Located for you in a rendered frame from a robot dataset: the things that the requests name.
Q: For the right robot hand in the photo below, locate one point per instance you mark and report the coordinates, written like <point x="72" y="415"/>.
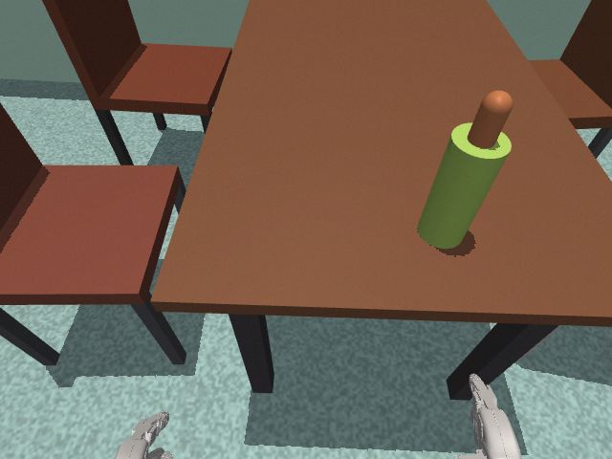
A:
<point x="493" y="432"/>

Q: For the left robot hand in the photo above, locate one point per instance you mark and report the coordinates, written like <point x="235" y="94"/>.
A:
<point x="143" y="436"/>

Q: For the table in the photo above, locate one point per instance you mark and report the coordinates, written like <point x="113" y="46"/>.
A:
<point x="323" y="144"/>

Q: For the bottle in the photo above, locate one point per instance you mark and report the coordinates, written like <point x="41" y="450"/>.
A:
<point x="474" y="155"/>

